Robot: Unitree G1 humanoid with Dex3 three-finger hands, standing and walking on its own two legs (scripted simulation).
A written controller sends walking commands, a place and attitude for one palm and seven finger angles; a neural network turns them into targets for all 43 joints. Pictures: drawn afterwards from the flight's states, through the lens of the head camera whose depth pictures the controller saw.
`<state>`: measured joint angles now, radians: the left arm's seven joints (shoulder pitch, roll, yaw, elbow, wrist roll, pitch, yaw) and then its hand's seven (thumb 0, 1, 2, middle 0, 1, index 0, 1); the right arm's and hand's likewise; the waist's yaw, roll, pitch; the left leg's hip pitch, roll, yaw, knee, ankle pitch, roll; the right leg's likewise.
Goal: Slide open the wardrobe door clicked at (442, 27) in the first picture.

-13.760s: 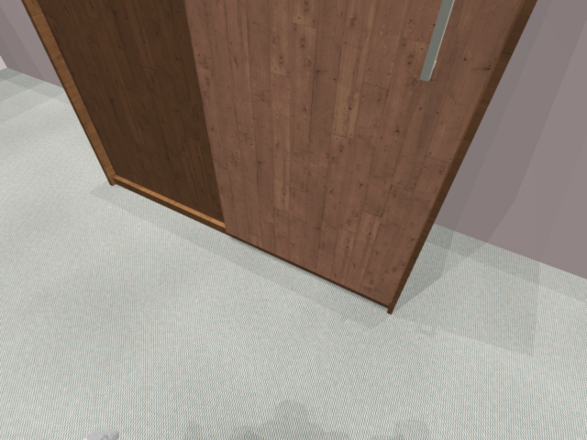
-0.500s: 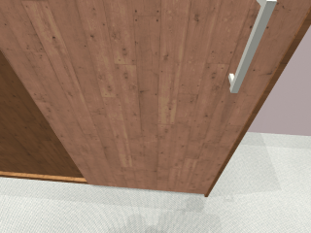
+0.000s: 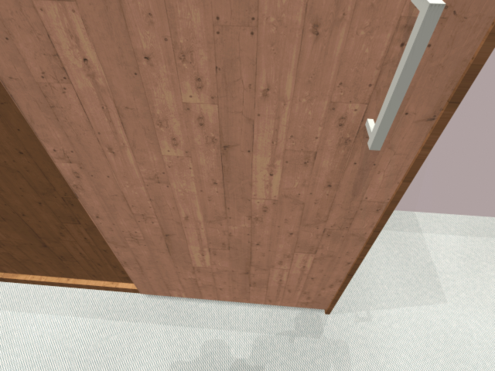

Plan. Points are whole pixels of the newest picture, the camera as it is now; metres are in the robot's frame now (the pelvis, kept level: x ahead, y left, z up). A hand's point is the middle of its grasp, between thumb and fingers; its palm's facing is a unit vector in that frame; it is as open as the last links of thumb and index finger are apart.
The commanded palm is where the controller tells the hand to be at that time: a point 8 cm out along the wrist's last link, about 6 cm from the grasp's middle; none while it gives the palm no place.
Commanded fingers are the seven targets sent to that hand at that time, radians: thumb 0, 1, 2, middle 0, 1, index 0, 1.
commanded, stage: raise the hand with hooked fingers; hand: right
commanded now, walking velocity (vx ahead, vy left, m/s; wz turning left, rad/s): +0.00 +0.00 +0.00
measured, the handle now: (394, 80) +0.45 -0.18 +0.26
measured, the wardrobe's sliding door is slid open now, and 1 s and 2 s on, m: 0.00 0.00 0.00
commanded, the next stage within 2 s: none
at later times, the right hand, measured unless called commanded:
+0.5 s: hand (393, 365) +0.15 -0.18 +0.01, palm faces +0.21 +0.98 -0.06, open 9.0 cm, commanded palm +0.14 -0.23 +0.04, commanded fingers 0.00 -0.29 -0.64 0.24 0.69 0.24 0.69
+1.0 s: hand (442, 276) +0.23 -0.23 +0.12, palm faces +0.09 +0.99 -0.11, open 12.1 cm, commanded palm +0.19 -0.27 +0.15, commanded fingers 0.00 0.29 -0.39 0.28 1.07 0.28 1.07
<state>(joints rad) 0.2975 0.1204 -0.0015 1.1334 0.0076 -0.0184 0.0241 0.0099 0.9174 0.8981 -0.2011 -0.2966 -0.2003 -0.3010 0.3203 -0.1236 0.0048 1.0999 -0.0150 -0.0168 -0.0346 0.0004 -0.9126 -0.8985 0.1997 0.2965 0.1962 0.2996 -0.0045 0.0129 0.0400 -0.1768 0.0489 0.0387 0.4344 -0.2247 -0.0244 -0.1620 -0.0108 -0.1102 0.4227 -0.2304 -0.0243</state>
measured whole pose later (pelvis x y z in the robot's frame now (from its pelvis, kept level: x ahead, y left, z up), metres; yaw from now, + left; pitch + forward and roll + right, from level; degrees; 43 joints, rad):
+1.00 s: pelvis +0.02 +0.02 -0.02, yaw -3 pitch +1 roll +0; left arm 0.29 0.29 -0.02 0.64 -0.08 -0.33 0.11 0.02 0.91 0.90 -0.20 -0.30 -0.20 -0.30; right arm 0.27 -0.36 -0.37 -0.13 0.38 -0.04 0.37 0.00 0.06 -0.48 0.27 0.92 0.27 0.92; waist -0.04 -0.05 -0.05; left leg -0.27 0.03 0.10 0.61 -0.35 0.01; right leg -0.29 -0.04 -0.04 0.63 -0.35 0.01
